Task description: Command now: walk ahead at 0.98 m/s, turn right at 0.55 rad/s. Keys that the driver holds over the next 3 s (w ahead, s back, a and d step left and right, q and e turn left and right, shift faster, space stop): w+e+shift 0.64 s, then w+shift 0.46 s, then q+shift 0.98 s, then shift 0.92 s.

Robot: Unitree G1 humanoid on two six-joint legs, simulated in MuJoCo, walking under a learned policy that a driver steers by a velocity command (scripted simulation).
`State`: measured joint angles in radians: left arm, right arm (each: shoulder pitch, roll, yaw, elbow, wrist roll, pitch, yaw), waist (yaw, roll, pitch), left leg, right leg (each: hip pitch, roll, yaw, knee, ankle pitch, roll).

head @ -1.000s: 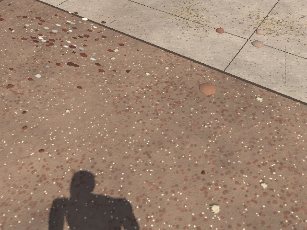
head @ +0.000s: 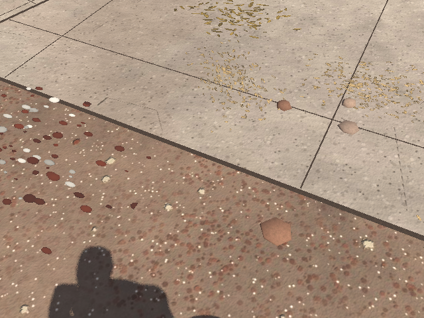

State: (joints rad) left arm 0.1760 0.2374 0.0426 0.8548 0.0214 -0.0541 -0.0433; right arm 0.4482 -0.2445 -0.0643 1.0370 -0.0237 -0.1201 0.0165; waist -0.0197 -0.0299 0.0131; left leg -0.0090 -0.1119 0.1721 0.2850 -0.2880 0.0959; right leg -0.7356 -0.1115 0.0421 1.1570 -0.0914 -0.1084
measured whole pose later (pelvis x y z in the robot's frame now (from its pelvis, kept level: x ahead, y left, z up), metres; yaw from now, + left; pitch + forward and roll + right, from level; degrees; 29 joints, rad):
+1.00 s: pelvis +0.91 -0.23 -0.01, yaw -42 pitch +3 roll +1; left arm -0.08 0.27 -0.02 0.59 0.04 -0.05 -0.08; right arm 0.58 -0.28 -0.03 0.94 -0.02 -0.11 0.02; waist -0.12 -0.02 0.00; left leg 0.21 0.01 0.14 0.10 -0.36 -0.04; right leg -0.71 -0.01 -0.04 0.68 -0.06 -0.13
